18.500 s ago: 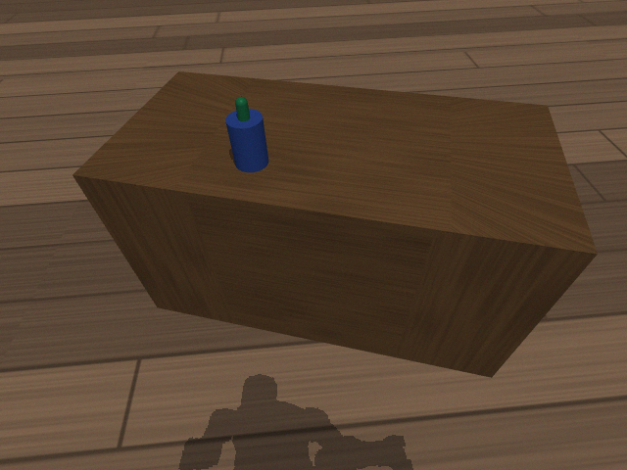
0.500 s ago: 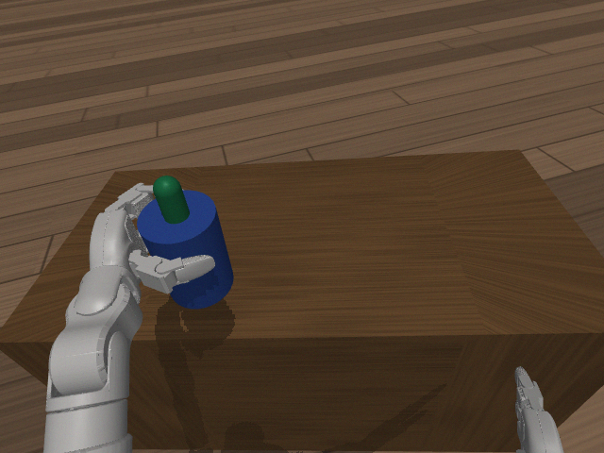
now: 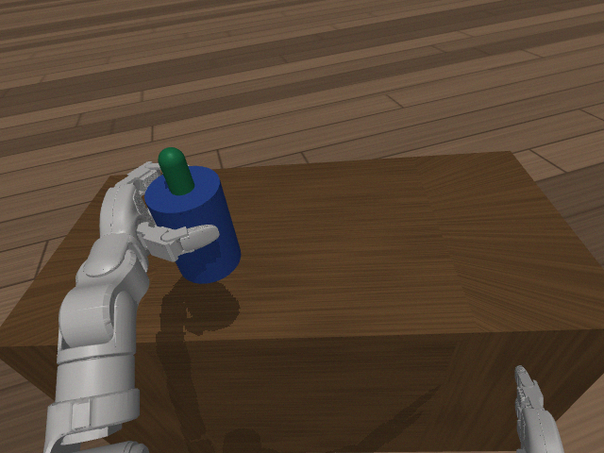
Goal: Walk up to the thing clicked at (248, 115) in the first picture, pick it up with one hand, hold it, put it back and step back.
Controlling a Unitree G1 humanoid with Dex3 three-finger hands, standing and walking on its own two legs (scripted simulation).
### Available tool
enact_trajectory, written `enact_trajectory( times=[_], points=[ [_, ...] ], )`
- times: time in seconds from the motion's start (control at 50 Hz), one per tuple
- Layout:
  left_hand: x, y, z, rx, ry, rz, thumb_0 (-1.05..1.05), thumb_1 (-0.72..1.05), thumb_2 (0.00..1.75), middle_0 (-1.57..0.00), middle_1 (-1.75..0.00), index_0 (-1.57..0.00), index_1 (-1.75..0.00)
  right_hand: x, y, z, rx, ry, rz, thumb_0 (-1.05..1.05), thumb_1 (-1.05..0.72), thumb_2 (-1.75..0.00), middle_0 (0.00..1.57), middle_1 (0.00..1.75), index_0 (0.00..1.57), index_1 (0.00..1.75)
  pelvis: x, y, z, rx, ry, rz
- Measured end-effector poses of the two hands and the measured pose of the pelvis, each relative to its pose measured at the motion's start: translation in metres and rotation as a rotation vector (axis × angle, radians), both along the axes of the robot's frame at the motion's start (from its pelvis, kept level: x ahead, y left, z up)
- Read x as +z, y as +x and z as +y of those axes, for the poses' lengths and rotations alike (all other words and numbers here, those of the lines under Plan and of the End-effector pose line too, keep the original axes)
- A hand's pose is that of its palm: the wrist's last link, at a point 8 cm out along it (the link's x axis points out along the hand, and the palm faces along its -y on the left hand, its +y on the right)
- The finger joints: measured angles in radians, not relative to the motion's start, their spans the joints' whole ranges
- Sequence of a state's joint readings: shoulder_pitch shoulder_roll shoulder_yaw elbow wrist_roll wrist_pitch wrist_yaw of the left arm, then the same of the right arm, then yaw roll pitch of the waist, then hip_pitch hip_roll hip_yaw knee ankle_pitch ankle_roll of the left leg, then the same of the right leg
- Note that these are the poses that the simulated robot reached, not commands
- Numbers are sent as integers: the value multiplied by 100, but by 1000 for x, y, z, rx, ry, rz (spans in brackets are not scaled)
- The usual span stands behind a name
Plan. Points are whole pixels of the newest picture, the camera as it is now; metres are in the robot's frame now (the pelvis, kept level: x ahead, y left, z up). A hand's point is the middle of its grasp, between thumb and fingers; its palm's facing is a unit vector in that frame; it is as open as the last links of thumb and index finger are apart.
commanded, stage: crouch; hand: left
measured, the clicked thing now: (191, 211) +0.36 +0.15 +0.20
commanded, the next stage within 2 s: lower in 1.24 s
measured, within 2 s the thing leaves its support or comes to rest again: neither
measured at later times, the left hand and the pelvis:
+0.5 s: hand (175, 244) +0.40 +0.21 +0.11, palm faces +0.22 -0.97 -0.03, open 11.7 cm; pelvis -0.01 +0.01 -0.01, yaw -1 degrees
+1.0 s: hand (191, 236) +0.46 +0.22 +0.06, palm faces +0.24 -0.97 +0.01, open 11.7 cm; pelvis +0.00 +0.00 -0.02, yaw -2 degrees
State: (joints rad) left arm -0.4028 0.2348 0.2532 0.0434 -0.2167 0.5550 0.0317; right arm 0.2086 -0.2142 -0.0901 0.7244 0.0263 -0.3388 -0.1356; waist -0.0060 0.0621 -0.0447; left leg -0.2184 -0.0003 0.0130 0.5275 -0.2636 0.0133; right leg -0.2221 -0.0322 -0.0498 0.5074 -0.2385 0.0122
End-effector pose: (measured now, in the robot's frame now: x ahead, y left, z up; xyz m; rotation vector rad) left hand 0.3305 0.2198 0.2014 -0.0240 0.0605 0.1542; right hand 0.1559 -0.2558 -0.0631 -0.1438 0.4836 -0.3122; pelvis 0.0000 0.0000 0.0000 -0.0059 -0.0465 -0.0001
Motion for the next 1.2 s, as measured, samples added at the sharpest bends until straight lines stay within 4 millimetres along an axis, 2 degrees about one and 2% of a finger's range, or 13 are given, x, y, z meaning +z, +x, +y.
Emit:
enact_trajectory(
  times=[0.08, 0.18, 0.28, 0.36, 0.46, 0.54, 0.62, 0.74, 0.84, 0.92, 1.08, 1.2],
  points=[
    [-30, 8, 2, 12, -20, 79, -1, -61, 86, -61, -108, -67, -114, 4, -5, -5, -1, -10, 7, -1, 56, -4, 6, 5, 6, 5, 0, -2, -2, -5, 2, 11],
    [-72, 15, 15, 66, -7, 145, -1, -61, 86, -61, -108, -67, -113, 6, -16, -12, -12, -33, 34, -1, 57, -4, 6, 5, 6, 5, -2, -7, -4, -13, 1, 31],
    [-97, 18, 30, 98, 40, 139, -1, -61, 87, -60, -108, -66, -113, 6, -23, -15, -13, -59, 60, -1, 57, -4, 6, 5, 6, 5, -4, -9, -4, -17, -4, 54],
    [-101, 20, 38, 93, 48, 103, -2, -61, 88, -60, -107, -66, -113, 0, -20, -10, 3, -62, 92, -1, 56, -5, 6, 5, 6, 5, -5, -10, -2, -16, -10, 71],
    [-92, 28, 42, 76, 48, 48, -1, -61, 86, -61, -107, -67, -113, -7, -11, 0, 17, -47, 105, -1, 56, -5, 6, 5, 6, 5, -6, -9, 4, -12, -16, 82],
    [-85, 40, 42, 66, 37, 19, -1, -61, 85, -62, -107, -68, -112, -10, -8, 5, 14, -34, 107, -1, 56, -5, 6, 5, 6, 5, -7, -8, 7, -13, -15, 93],
    [-85, 58, 41, 57, 17, 6, -1, -61, 84, -62, -106, -68, -112, -10, -14, 5, 7, -31, 124, -1, 56, -4, 6, 5, 6, 5, -9, -8, 8, -14, -13, 110],
    [-105, 85, 39, 60, 0, 40, -1, -61, 84, -63, -105, -69, -111, -15, -36, -5, -19, -50, 202, -1, 57, -4, 6, 5, 6, 5, -13, -9, 7, -27, -12, 160],
    [-126, 97, 39, 71, 17, 67, -1, -61, 84, -63, -105, -69, -111, -17, -47, -18, -48, -77, 249, -1, 57, -4, 6, 5, 6, 5, -18, -9, 7, -40, -15, 200],
    [-134, 100, 42, 78, 10, 55, -1, -61, 84, -63, -105, -69, -111, -16, -40, -23, -51, -91, 253, -1, 56, -4, 6, 5, 6, 5, -21, -7, 6, -42, -16, 221],
    [-138, 102, 55, 96, 27, 28, -1, -61, 84, -63, -105, -69, -111, -15, -14, -15, -18, -86, 221, -1, 55, -5, 6, 5, 6, 5, -27, -1, 3, -30, -25, 249],
    [-138, 107, 62, 84, 37, 16, -1, -61, 84, -63, -105, -69, -111, -18, -12, -6, 9, -69, 225, -1, 55, -5, 6, 5, 6, 5, -30, 2, 4, -24, -32, 267]
  ],
)
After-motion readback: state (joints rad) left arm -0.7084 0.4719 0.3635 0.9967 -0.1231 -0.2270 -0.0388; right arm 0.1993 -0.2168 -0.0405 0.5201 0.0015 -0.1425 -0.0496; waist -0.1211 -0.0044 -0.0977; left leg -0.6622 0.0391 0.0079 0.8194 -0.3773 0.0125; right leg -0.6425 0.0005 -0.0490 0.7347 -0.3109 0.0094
